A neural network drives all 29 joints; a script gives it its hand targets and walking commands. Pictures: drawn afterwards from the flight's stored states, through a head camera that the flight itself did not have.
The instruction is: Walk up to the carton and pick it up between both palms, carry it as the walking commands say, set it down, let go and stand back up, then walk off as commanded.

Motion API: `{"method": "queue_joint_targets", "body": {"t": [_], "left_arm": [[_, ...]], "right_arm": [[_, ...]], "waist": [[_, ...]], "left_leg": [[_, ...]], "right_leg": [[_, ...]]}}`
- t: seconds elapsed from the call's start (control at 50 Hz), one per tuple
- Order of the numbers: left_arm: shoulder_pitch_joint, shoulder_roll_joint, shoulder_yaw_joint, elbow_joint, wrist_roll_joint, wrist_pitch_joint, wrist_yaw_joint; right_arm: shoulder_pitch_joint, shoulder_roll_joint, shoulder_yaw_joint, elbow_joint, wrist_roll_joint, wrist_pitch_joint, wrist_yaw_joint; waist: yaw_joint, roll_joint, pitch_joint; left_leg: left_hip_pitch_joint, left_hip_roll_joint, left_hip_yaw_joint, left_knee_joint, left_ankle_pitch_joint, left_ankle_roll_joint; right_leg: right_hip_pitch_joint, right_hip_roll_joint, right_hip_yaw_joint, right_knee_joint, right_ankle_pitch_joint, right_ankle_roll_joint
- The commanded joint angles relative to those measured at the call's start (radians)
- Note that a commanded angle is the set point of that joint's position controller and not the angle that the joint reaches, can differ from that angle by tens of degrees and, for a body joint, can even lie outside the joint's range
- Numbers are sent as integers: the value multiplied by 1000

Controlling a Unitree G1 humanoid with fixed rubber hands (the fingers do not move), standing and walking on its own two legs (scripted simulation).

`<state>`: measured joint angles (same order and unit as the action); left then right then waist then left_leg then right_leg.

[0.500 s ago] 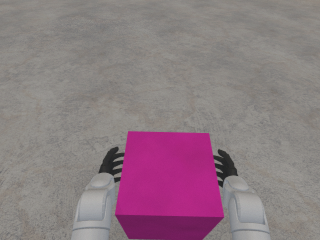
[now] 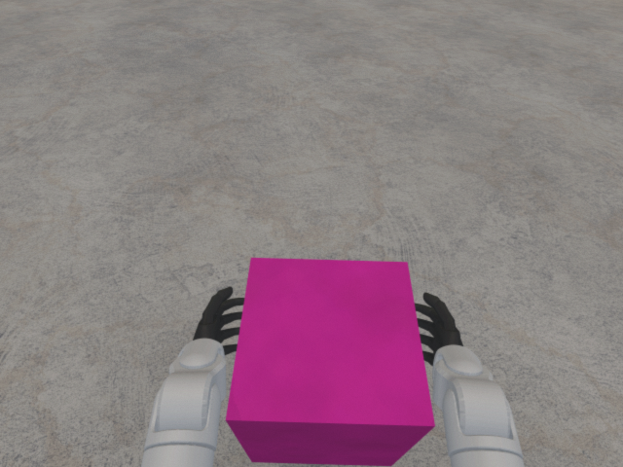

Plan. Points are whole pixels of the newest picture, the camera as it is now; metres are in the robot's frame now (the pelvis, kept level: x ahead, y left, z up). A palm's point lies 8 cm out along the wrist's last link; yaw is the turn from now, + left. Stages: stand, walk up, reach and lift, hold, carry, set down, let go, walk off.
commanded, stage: carry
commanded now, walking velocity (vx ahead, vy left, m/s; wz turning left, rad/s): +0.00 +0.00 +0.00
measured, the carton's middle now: (325, 368) +0.28 +0.00 -0.03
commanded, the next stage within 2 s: none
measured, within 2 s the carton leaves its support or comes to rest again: neither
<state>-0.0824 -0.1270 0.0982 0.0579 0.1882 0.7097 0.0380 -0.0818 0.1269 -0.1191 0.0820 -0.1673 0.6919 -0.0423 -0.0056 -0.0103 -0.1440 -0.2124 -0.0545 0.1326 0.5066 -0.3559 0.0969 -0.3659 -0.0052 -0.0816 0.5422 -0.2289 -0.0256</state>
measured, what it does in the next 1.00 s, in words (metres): stands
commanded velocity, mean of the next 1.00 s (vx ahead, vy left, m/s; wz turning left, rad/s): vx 0.00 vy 0.00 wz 0.00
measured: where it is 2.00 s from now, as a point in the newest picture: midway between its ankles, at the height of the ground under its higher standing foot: outside the picture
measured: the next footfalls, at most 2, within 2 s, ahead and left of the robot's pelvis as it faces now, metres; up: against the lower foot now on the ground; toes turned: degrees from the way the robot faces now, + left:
none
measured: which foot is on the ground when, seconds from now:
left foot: down 0.00-1.00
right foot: down 0.00-1.00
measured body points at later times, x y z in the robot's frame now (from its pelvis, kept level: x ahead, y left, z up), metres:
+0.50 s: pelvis +0.01 +0.01 +0.00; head -0.01 +0.02 +0.45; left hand +0.29 +0.16 +0.02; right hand +0.29 -0.15 +0.02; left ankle -0.05 +0.05 -0.73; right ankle +0.03 -0.10 -0.73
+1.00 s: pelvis +0.02 +0.01 +0.00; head -0.01 +0.02 +0.45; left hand +0.30 +0.16 +0.02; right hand +0.29 -0.15 +0.02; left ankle -0.05 +0.05 -0.73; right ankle +0.03 -0.10 -0.73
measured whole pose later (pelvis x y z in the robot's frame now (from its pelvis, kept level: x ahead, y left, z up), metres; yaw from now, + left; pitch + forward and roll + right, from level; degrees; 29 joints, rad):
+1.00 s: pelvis +0.02 +0.01 +0.00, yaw +0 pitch +3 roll -1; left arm -0.08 -0.13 0.10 0.12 0.19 0.63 0.05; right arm -0.07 0.13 -0.13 0.14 -0.17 0.61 -0.04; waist -0.01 0.00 -0.13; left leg -0.19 -0.05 0.14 0.53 -0.40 0.10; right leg -0.35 -0.01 -0.07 0.58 -0.27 -0.01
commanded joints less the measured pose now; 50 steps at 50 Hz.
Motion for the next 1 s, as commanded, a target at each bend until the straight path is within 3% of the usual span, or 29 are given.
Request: {"method": "queue_joint_targets", "body": {"t": [0.0,0.34,0.98], "left_arm": [[-356,-645,-464,-82,-166,-46,-142],[-346,-626,-448,-61,-154,-83,-136],[-344,-610,-437,-36,-147,-121,-126]], "right_arm": [[-351,628,457,-77,165,-28,152],[-335,605,435,-55,147,-63,148],[-329,592,421,-20,136,-97,146]], "waist": [[0,19,-152],[0,23,-146],[-1,22,-136]], "left_leg": [[30,210,-191,-87,398,-25],[56,215,-196,-66,467,-29],[67,214,-195,-55,453,-29]], "right_leg": [[101,-110,129,-9,249,-1],[92,-107,126,13,243,-1],[92,-106,140,16,251,-4]]}}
